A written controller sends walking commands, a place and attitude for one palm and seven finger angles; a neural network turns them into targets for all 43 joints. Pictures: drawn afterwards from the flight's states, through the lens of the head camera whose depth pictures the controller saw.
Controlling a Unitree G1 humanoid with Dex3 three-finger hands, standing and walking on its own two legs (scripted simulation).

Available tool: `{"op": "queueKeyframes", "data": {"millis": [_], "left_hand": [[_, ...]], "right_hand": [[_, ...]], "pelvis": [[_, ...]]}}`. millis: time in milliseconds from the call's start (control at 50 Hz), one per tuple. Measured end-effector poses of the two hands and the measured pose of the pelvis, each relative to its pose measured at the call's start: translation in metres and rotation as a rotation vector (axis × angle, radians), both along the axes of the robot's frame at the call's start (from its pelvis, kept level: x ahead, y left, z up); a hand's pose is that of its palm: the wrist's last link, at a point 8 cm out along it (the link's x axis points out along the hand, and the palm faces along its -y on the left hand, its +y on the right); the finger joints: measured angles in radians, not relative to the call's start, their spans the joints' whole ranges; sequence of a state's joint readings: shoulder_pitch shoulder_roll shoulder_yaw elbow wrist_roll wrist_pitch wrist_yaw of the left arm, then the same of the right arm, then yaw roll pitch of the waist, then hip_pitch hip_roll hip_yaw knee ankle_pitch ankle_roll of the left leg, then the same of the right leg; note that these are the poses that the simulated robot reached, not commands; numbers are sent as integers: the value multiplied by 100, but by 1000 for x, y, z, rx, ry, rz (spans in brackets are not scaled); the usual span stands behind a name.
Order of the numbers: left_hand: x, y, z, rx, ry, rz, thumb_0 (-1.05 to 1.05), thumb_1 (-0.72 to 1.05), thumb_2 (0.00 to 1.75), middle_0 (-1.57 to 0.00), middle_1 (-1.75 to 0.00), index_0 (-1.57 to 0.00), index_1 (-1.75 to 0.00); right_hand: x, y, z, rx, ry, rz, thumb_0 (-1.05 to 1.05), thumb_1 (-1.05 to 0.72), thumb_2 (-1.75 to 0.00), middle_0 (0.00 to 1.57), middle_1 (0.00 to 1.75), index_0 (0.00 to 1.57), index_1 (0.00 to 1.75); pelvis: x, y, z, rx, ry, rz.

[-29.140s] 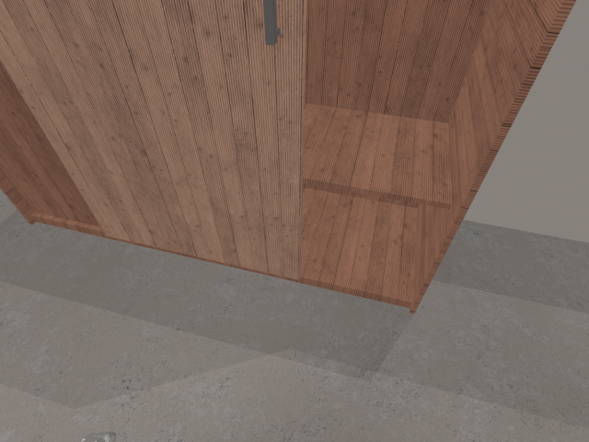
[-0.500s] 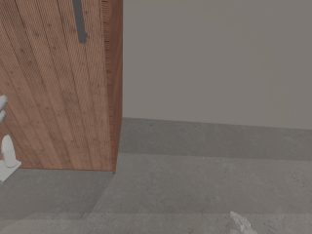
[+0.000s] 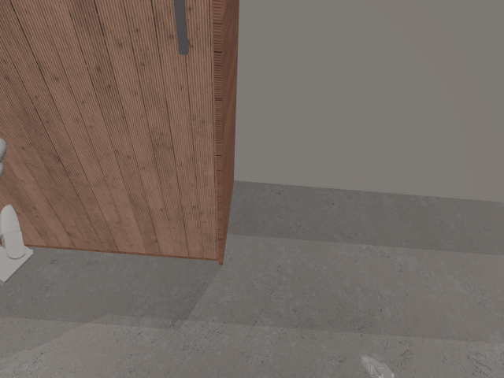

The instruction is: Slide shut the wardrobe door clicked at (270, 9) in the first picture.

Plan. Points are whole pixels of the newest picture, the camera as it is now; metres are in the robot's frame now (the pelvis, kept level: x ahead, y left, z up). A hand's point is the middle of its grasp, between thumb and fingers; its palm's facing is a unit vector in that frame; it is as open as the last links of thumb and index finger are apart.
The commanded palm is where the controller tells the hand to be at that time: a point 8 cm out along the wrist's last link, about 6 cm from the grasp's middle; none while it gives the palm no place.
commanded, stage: stop stepping back and stand still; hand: left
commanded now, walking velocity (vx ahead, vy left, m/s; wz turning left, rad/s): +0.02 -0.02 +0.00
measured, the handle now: (182, 7) +0.73 +0.23 +0.29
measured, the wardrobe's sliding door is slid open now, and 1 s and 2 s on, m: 0.00 0.00 0.00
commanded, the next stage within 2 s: let the arm hang, fingers relaxed in 0.70 s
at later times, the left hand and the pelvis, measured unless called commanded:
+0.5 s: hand (34, 216) +0.24 +0.30 +0.18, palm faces +0.47 -0.74 -0.48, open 7.5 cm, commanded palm +0.18 +0.33 +0.19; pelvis +0.05 +0.03 +0.01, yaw +1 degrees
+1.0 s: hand (87, 351) +0.18 +0.29 -0.08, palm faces +0.04 -0.92 -0.39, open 7.4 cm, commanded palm none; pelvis +0.02 +0.05 +0.00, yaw +2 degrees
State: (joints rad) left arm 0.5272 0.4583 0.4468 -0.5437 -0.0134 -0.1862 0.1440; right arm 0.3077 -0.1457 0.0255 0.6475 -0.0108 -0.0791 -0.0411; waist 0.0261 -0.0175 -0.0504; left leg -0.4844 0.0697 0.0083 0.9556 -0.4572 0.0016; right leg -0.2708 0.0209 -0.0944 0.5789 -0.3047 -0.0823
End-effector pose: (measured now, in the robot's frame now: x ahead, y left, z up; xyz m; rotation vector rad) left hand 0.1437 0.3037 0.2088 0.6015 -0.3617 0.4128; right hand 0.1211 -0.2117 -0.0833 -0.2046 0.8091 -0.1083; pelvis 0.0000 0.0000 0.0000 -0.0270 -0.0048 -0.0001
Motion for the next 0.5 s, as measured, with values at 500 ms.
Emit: {"op": "queueKeyframes", "data": {"millis": [500], "left_hand": [[55, 28, -11, -42, 97, 65, 1, 88, 90, -22, -30, -21, -30]], "right_hand": [[74, 7, 7, -17, -33, -11, 1, -90, -90, 21, 30, 20, 30]], "pelvis": [[50, 26, 8, 28, 22, 17]]}}
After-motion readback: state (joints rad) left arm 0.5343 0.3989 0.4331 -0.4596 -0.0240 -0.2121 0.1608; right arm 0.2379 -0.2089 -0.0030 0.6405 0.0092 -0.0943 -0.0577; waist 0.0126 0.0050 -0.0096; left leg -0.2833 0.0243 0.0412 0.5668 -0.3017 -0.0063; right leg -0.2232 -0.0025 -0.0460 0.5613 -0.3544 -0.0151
